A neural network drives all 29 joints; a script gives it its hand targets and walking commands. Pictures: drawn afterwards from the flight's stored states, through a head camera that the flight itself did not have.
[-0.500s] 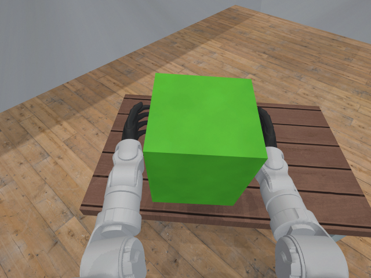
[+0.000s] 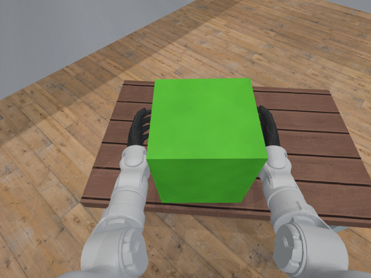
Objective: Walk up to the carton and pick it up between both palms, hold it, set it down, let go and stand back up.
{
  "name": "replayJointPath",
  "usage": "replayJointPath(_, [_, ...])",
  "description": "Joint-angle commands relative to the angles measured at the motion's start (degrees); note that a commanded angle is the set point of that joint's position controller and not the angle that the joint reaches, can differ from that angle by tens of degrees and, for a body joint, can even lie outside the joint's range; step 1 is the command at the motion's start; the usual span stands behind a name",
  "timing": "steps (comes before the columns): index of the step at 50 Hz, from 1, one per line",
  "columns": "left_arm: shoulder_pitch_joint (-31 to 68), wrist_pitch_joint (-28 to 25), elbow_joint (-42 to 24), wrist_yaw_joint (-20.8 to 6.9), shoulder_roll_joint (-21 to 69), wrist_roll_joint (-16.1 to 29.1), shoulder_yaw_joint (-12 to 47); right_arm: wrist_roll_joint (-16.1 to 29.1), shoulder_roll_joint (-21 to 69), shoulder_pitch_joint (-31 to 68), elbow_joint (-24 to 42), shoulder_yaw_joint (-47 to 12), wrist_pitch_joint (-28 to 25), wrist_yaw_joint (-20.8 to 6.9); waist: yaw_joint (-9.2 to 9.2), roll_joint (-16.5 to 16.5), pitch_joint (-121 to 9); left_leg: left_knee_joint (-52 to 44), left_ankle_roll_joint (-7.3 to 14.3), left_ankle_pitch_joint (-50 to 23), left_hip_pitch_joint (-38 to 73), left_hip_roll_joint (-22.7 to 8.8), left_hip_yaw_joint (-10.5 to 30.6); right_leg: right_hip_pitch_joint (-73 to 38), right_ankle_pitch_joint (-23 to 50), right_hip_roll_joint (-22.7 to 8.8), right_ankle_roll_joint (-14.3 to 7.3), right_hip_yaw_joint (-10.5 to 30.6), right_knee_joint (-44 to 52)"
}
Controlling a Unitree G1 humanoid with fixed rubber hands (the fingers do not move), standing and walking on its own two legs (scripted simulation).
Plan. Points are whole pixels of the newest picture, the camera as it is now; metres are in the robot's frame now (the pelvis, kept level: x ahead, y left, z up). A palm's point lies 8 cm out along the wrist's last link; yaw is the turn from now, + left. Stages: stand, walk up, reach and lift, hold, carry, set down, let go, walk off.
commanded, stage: set down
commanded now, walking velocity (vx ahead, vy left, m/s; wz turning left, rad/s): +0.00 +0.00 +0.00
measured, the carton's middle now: (201, 146) +0.39 +0.01 +0.02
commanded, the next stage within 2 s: none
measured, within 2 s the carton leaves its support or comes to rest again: rests again in 1.06 s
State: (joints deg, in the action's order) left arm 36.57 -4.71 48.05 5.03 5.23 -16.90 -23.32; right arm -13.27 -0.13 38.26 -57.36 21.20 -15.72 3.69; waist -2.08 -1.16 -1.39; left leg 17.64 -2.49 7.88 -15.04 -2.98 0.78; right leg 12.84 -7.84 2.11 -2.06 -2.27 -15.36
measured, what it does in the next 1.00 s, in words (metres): stands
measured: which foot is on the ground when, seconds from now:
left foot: down 0.00-1.00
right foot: down 0.00-1.00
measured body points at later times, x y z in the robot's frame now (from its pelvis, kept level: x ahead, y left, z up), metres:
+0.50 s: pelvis +0.00 +0.00 +0.00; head +0.08 +0.00 +0.44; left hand +0.39 +0.16 +0.00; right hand +0.42 -0.15 +0.02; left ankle +0.01 +0.14 -0.75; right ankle -0.01 -0.10 -0.75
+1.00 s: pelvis +0.00 -0.01 -0.01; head +0.14 -0.02 +0.42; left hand +0.40 +0.15 -0.05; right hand +0.43 -0.15 -0.03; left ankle +0.01 +0.14 -0.75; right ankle -0.01 -0.09 -0.75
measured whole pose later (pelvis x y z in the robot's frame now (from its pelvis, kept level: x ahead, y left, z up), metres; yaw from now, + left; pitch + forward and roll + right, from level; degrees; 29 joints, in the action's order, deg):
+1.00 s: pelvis +0.00 -0.01 -0.01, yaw -2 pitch +24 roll -1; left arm 39.5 -21.9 62.7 9.7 4.6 -14.6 -26.4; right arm -21.8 -3.6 45.6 -70.4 26.2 -27.2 2.7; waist -4.1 1.0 -7.8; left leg 22.4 -2.8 7.8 -38.0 -4.4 -1.6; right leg 36.8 -7.7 2.8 -2.7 -2.0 -20.8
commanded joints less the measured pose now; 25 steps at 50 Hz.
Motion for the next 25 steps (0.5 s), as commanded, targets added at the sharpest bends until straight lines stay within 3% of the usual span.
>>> replayJointPath(1, [35.1,-6.3,-6.3,-4.1,31.0,-0.6,19.7,-3.4,30.8,35.8,7.5,-16.0,-5.9,-7.6,-0.01,0.6,-35.9,2.2,0.1,-19.4,8.3,2.3,-6.2,-15.2,23.9,-0.2,2.5,-3.4,-3.2])
replayJointPath(13, [35.3,-11.7,-2.7,-2.7,31.5,-1.5,18.8,-6.2,31.1,34.8,1.4,-14.0,-8.7,-7.5,-0.24,1.1,-39.5,3.8,-0.6,-22.9,5.8,1.7,-6.4,-12.3,26.7,0.0,1.9,-2.9,-4.2])
replayJointPath(25, [36.7,-16.1,1.6,-2.0,30.8,-2.4,16.5,-10.2,31.3,35.1,-3.1,-10.7,-11.1,-7.8,-1.18,0.4,-42.0,3.9,-0.1,-19.7,0.4,1.5,-7.1,-9.8,25.6,-0.1,1.8,-2.6,-5.4])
